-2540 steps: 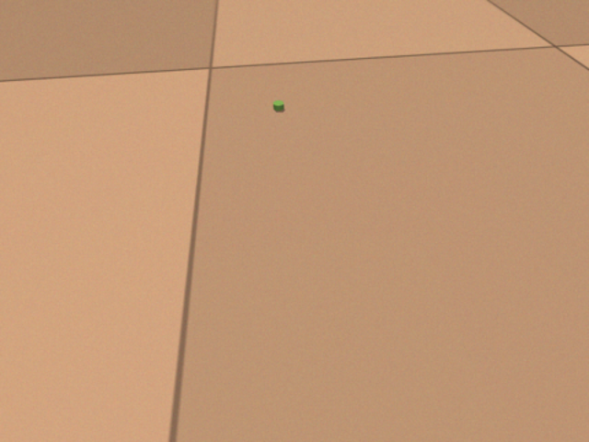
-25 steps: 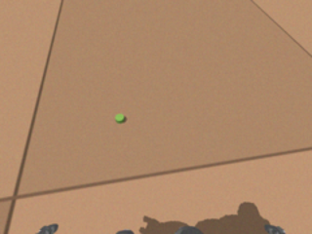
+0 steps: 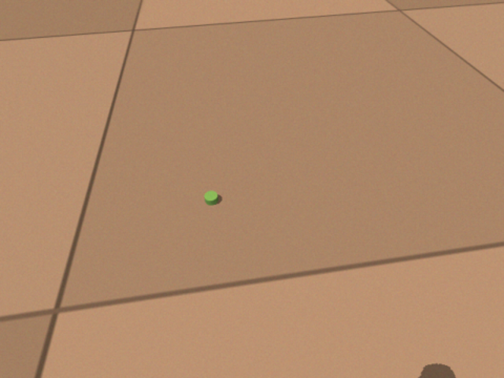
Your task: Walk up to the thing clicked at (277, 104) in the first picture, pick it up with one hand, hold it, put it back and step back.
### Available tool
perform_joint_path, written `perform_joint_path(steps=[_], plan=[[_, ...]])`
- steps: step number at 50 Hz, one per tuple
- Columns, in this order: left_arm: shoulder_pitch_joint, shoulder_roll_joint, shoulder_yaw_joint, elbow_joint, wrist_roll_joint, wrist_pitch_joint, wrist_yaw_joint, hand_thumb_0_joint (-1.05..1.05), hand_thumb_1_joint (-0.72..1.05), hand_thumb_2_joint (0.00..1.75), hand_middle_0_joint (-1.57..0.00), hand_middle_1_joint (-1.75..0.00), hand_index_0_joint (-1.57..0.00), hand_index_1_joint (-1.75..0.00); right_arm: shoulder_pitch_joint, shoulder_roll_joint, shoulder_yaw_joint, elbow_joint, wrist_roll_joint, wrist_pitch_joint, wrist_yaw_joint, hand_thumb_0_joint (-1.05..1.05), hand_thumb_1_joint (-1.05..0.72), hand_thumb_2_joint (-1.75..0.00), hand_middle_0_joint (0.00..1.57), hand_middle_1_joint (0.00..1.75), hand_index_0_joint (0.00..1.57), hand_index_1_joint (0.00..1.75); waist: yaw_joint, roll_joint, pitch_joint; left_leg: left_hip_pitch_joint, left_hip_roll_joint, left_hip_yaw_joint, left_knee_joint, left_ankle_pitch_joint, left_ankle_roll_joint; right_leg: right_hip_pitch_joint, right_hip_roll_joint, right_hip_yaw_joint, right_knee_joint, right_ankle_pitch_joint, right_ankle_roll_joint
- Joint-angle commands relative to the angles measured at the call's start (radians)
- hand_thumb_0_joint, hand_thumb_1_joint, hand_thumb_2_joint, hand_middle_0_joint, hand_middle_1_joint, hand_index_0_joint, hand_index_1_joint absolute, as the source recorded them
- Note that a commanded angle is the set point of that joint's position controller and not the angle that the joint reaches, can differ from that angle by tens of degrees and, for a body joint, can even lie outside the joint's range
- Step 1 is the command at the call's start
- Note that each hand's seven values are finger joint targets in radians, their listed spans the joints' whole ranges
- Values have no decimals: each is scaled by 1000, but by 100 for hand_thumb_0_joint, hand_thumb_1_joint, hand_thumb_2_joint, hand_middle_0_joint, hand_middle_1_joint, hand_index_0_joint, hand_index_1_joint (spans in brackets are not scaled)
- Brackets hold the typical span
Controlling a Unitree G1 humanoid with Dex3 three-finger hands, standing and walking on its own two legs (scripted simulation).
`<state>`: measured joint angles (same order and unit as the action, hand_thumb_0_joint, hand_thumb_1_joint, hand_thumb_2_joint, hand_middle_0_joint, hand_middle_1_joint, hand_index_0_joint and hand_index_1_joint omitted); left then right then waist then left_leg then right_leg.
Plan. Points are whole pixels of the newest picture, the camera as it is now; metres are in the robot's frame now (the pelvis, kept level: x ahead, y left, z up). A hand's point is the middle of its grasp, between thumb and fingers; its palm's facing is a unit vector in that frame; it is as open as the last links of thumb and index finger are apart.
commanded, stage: step back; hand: left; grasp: from above
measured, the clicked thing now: (211, 198) +1.08 +0.28 -0.74
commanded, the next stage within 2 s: stand in 0.74 s
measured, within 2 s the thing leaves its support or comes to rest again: neither
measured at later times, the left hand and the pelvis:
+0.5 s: hand out of the picture +0.12 +0.24 -0.13, palm faces +0.06 -0.92 -0.39, open 7.4 cm; pelvis +0.05 -0.02 +0.00, yaw +2 degrees
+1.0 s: hand out of the picture +0.13 +0.25 -0.14, palm faces +0.01 -0.94 -0.34, open 7.4 cm; pelvis +0.06 +0.00 +0.02, yaw +1 degrees
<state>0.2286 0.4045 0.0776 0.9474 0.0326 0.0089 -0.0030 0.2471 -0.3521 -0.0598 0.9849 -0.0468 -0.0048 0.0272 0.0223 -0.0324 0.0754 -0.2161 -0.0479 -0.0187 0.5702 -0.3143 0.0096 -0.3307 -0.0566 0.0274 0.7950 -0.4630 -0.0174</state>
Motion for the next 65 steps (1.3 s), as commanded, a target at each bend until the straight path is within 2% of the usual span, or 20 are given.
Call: perform_joint_path(steps=[1, 5, 9, 10, 11, 12, 13, 14, 16, 24, 26, 28, 29, 30, 31, 33, 35, 37, 48, 65], plan=[[-62, 220, 43, -89, -11, -45, 2, 0, 90, 90, -20, -30, -20, -30, -63, -305, -77, -101, 2, -35, -17, 0, -90, -90, 20, 30, 20, 30, -20, 129, 47, 25, 313, -410, -338, -330, 218, -209, -10, 31, 93, -54, -11], [-64, 172, 39, -73, -9, -56, -13, 0, 90, 90, -20, -30, -20, -30, -16, -292, -75, -89, 4, -42, -15, 0, -90, -90, 20, 30, 20, 30, -49, 213, 12, 16, 249, -289, -279, -96, 176, -99, 32, -52, -50, 18, 3], [57, 152, 41, -8, -6, -73, 7, 0, 90, 90, -20, -30, -20, -30, -98, -225, -44, -119, 27, -14, -16, 0, -90, -90, 20, 30, 20, 30, 39, 173, -61, -140, 179, -129, -47, 10, 103, 231, 85, -92, -342, 224, -2], [87, 185, 54, 4, 2, -78, 16, 0, 90, 90, -20, -30, -20, -30, -79, -165, -23, -124, 31, -10, -20, 0, -90, -90, 20, 30, 20, 30, 53, 61, -84, -233, 130, -89, 86, -17, 68, 351, 27, 14, -389, 223, -7], [102, 263, 73, -1, 17, -85, 25, 0, 90, 90, -20, -30, -20, -30, -55, -100, -4, -140, 38, -11, -24, 0, -90, -90, 20, 30, 20, 30, 55, -168, -90, -380, -13, -53, 305, -167, 13, 391, -201, 381, -513, 159, -68], [37, 305, 79, -30, 8, -82, 26, 0, 90, 90, -20, -30, -20, -30, -44, -170, -22, -121, 30, 1, -40, 0, -90, -90, 20, 30, 20, 30, 43, -80, -70, -340, 9, -114, 366, -274, 6, 247, -332, 507, -563, -35, -140], [-29, 310, 75, -52, 6, -79, 21, 0, 90, 90, -20, -30, -20, -30, -7, -225, -40, -98, 26, 5, -44, 0, -90, -90, 20, 30, 20, 30, 17, -50, -15, -280, 42, -129, 400, -284, 8, 121, -350, 535, -571, -161, -198], [-57, 276, 70, -59, 6, -82, 19, 0, 90, 90, -20, -30, -20, -30, -6, -238, -42, -82, 28, 2, -41, 0, -90, -90, 20, 30, 20, 30, 7, -30, 28, -290, 57, -139, 421, -240, 9, 104, -321, 473, -566, -100, -211], [-92, 224, 52, -63, -8, -90, 22, 0, 90, 90, -20, -30, -20, -30, 21, -214, -35, -48, 31, 1, -35, 0, -90, -90, 20, 30, 20, 30, -16, -31, 14, -261, 68, -164, 371, -140, 4, 121, -220, 279, -524, 109, -130], [-110, 217, 40, -54, -13, -76, 28, 0, 90, 90, -20, -30, -20, -30, -23, -184, -26, -34, 20, 1, -33, 0, -90, -90, 20, 30, 20, 30, -2, -132, -74, -103, 65, 6, 110, -72, -10, 137, -197, 83, -347, 658, -132], [-118, 217, 33, -55, -26, -63, 30, 0, 90, 90, -20, -30, -20, -30, -6, -175, -24, -22, 19, -6, -38, 0, -90, -90, 20, 30, 20, 30, -24, -130, -107, -34, 53, 51, -27, 72, -1, 148, -169, 46, -247, 744, -105], [-116, 189, 19, -65, -29, -50, 31, 0, 90, 90, -20, -30, -20, -30, -12, -211, -37, -10, 17, -11, -45, 0, -90, -90, 20, 30, 20, 30, -25, -26, -133, 53, 102, -37, -92, 351, 28, 100, -116, 24, -164, 620, -49], [-102, 165, 11, -70, -35, -45, 31, 0, 90, 90, -20, -30, -20, -30, -37, -256, -47, -20, 12, -14, -49, 0, -90, -90, 20, 30, 20, 30, -13, 86, -164, 81, 219, -165, -118, 430, 75, 58, -56, -6, -104, 469, -22], [-114, 155, 6, -55, -47, -34, 31, 0, 90, 90, -20, -30, -20, -30, -111, -292, -43, -39, 19, -15, -46, 0, -90, -90, 20, 30, 20, 30, -3, 155, -155, -16, 298, -267, -152, 344, 160, 74, 39, -53, -70, 181, -1], [-104, 156, 11, -26, -46, -28, 33, 0, 90, 90, -20, -30, -20, -30, -152, -295, -40, -38, 24, -14, -43, 0, -90, -90, 20, 30, 20, 30, 6, 189, -136, -89, 341, -294, -171, 276, 203, 130, 47, -48, -65, 16, -5], [-85, 152, 2, -1, -36, -35, 27, 0, 90, 90, -20, -30, -20, -30, -187, -261, -27, -30, 17, -8, -42, 0, -90, -90, 20, 30, 20, 30, 24, 174, -121, -103, 282, -199, -158, 213, 152, 169, 30, -25, -183, 65, -17], [-65, 180, 6, 15, -30, -45, 25, 0, 90, 90, -20, -30, -20, -30, -215, -232, -15, -33, 23, -10, -43, 0, -90, -90, 20, 30, 20, 30, 24, 155, -142, -67, 216, -126, -96, 272, 81, 185, -14, 17, -243, 306, -22], [-99, 153, -17, 50, -25, -41, 17, 0, 90, 90, -20, -30, -20, -30, -167, -210, -3, -4, 41, -18, -34, 0, -90, -90, 20, 30, 20, 30, -13, 142, -148, -57, 191, -145, -172, 123, 43, 192, -48, 58, -320, 257, -29], [-168, 162, -44, 111, -30, -62, 9, 0, 90, 90, -20, -30, -20, -30, -217, -195, 8, 58, 43, -34, -25, 0, -90, -90, 20, 30, 20, 30, -33, 14, -126, 142, 183, -71, -219, 359, 18, 201, -79, 53, -468, 486, -1], [-179, 174, -42, 128, -23, -56, 8, 0, 90, 90, -20, -30, -20, -30, -217, -192, 11, 98, 35, -30, -19, 0, -90, -90, 20, 30, 20, 30, -25, 27, -83, 91, 174, -61, -298, 178, -5, 192, -79, 69, -561, 245, 1]])
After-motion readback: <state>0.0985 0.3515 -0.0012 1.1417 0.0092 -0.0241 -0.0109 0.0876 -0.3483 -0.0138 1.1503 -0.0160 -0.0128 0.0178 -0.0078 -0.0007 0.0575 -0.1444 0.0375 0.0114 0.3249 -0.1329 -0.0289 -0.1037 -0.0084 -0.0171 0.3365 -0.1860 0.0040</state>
